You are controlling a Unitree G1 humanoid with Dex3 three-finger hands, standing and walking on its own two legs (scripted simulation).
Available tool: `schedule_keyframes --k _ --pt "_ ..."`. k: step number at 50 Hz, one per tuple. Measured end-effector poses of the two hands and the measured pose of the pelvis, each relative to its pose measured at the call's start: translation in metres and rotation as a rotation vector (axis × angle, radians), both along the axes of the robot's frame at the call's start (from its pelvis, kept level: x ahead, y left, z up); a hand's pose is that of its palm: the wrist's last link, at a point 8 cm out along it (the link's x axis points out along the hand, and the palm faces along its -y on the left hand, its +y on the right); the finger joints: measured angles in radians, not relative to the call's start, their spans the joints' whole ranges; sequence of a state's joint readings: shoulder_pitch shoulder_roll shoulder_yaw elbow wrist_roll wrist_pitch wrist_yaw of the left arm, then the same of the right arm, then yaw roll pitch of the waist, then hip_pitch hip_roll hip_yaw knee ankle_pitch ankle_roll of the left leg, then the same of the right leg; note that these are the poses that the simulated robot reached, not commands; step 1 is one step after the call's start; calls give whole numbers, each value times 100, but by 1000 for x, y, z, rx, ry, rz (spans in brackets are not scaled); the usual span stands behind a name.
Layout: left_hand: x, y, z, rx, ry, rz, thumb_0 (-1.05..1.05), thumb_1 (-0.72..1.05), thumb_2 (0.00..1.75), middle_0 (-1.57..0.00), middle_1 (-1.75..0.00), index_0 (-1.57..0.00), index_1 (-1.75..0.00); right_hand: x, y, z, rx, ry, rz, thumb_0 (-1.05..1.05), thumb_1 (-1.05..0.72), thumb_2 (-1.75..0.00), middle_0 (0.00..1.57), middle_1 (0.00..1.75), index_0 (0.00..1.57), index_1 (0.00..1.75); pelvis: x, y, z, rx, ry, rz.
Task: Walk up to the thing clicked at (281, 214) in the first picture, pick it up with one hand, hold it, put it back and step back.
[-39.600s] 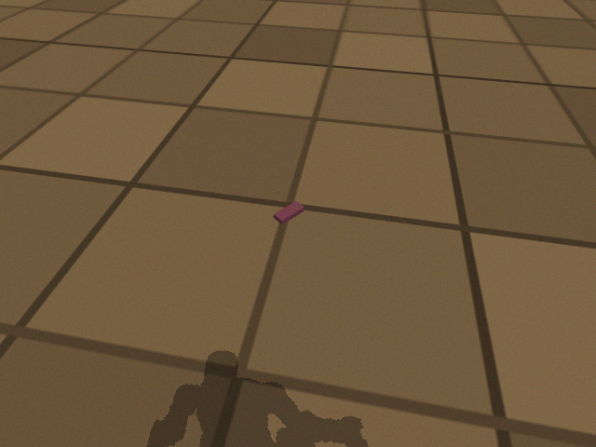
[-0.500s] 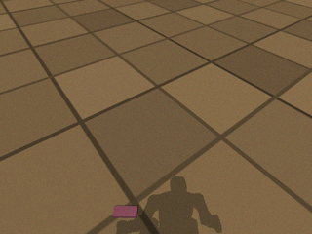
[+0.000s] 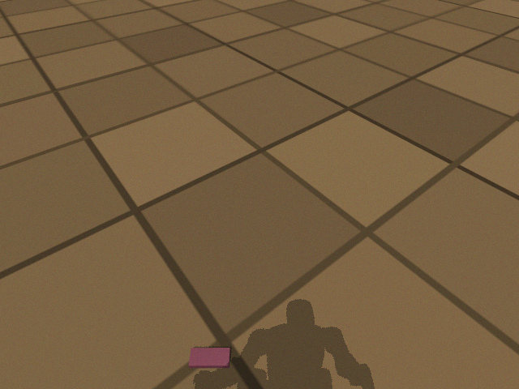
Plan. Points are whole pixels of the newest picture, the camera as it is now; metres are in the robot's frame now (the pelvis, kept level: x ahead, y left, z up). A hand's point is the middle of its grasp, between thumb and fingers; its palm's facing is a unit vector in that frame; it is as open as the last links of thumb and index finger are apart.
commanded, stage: stand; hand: left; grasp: from above
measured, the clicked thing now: (210, 357) +0.43 +0.20 -0.77
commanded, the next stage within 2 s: step back in 1.52 s
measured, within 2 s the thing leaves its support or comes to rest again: neither
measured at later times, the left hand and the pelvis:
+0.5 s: hand out of the picture +0.08 +0.24 -0.16, palm faces +0.01 -0.94 -0.33, open 7.4 cm; pelvis +0.01 +0.00 +0.00, yaw -1 degrees
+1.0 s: hand out of the picture +0.08 +0.24 -0.16, palm faces +0.00 -0.94 -0.34, open 7.4 cm; pelvis +0.01 -0.01 +0.00, yaw -1 degrees
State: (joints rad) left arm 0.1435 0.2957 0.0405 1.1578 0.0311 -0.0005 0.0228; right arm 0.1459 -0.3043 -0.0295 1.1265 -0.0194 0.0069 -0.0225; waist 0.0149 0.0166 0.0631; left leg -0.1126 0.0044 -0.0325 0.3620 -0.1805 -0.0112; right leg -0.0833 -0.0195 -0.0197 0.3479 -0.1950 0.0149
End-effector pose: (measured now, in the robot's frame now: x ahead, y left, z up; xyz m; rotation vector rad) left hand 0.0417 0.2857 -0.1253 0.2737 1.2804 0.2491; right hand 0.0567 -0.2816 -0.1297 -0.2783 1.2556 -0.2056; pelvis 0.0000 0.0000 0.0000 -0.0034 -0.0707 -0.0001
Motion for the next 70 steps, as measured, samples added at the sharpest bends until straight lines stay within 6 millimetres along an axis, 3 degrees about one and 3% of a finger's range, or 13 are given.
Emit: schedule_keyframes --k 24,47,70 --pt "27 -3 4 -6 -34 -29 1 90 90 -21 -30 -20 -30 9 -10 5 -12 -10 -1 1 -90 -90 21 30 20 30 5 -4 2 0 8 -10" --pt "28 -1 5 0 -20 -39 1 90 90 -21 -30 -20 -30 7 -16 5 -12 6 -3 1 -90 -90 21 30 20 30 8 -6 2 2 19 -14" --pt "42 -3 7 -1 -42 -56 1 91 90 -21 -30 -20 -30 15 -21 7 -19 -7 1 1 -90 -90 21 30 20 30 14 -8 2 2 24 -16"
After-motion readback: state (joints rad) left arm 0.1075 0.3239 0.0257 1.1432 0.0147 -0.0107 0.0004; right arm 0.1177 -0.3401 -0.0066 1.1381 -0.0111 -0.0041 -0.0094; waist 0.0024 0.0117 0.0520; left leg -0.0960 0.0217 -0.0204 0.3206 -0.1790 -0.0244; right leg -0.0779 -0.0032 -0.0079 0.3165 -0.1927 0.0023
